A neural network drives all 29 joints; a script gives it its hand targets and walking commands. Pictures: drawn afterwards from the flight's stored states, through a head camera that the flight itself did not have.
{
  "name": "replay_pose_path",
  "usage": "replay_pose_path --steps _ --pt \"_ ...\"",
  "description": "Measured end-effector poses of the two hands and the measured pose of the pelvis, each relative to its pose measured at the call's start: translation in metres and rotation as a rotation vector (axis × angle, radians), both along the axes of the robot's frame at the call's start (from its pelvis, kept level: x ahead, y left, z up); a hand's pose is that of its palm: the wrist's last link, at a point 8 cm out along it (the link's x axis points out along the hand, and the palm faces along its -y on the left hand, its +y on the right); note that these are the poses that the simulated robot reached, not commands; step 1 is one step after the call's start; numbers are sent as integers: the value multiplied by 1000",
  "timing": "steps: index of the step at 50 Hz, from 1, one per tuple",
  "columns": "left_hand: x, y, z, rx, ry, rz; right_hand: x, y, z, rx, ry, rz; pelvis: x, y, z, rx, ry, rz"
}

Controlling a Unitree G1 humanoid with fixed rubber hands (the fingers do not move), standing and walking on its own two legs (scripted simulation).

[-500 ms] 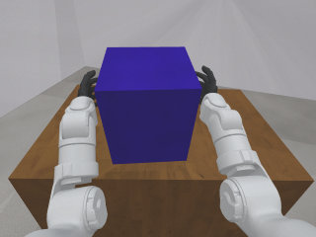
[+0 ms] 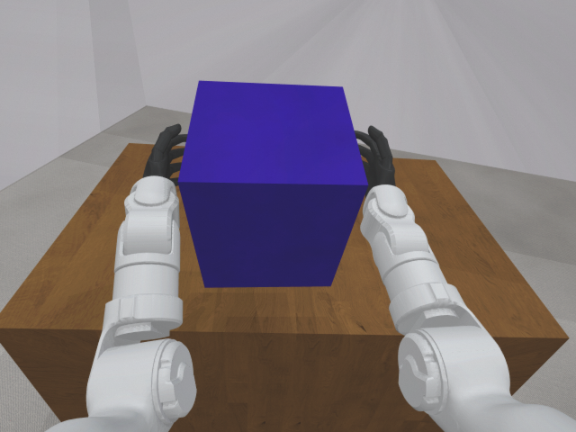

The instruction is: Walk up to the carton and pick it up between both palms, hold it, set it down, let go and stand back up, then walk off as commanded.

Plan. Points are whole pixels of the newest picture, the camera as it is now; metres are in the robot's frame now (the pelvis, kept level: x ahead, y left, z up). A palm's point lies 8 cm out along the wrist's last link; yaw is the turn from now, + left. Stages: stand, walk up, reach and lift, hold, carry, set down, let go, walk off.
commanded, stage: set down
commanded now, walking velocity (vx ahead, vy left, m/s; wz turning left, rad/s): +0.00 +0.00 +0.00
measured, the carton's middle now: (270, 192) +0.42 +0.04 +0.17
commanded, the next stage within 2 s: none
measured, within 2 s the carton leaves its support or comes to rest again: neither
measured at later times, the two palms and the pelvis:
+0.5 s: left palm (160, 202) +0.37 +0.19 +0.19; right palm (371, 195) +0.39 -0.11 +0.20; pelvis +0.01 +0.00 +0.00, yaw +0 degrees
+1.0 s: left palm (178, 213) +0.39 +0.18 +0.15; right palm (372, 199) +0.41 -0.12 +0.18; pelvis +0.02 -0.01 +0.00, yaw +0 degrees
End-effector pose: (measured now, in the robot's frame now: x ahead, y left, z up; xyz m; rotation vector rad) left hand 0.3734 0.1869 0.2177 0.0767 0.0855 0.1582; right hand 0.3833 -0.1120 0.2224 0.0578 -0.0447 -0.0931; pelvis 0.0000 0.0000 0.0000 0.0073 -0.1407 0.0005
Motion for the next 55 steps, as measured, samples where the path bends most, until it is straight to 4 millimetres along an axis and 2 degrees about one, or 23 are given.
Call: replay_pose_path --steps 11,25,35,55 --pt "-3 4 -29 -9 23 29 7 4 -21 -34 10 31 13 -3 0 3 -13 1" --pt "-6 4 -32 -9 25 28 5 4 -22 -40 -2 37 10 -2 -1 3 -15 2" --pt "3 -2 -53 -1 82 13 14 0 -30 -52 8 46 12 -3 0 4 -11 2" --pt "23 -13 -73 30 113 8 34 -11 -49 -40 32 48 24 -7 0 9 18 2"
